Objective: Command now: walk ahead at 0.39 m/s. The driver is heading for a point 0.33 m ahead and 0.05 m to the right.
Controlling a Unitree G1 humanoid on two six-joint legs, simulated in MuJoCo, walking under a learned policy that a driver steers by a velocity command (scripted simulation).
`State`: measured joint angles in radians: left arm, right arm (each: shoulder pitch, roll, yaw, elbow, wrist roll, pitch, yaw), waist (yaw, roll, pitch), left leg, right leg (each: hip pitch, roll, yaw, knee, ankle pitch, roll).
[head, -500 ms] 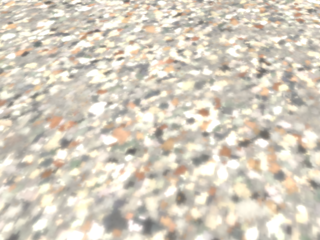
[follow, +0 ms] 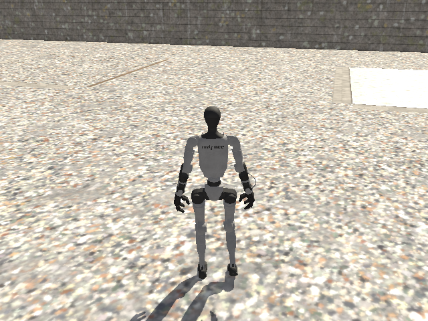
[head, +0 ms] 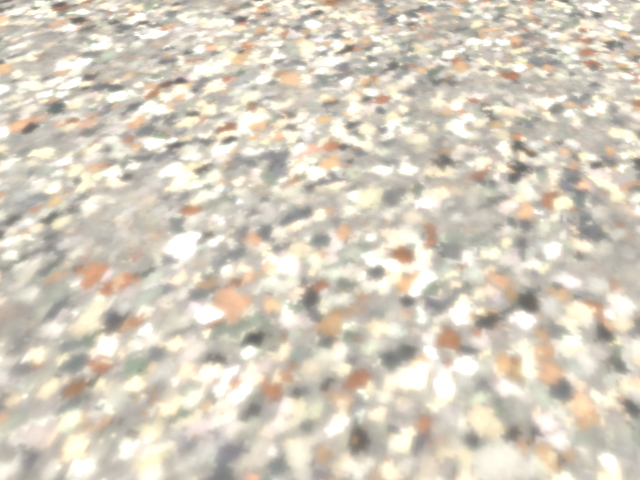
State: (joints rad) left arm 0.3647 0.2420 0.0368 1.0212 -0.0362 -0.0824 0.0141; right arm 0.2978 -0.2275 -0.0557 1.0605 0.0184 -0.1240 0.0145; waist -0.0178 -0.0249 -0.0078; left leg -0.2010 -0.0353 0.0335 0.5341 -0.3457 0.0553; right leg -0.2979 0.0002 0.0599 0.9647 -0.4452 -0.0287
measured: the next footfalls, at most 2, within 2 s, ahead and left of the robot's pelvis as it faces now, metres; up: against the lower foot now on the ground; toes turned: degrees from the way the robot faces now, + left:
right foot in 0.34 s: +0.37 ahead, -0.14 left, +0.00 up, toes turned -2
left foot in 0.72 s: +0.36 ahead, +0.09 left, +0.00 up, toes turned +1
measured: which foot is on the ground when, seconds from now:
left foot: down 0.00-0.36, up 0.38-0.70, down 0.72-1.00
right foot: up 0.00-0.32, down 0.34-1.00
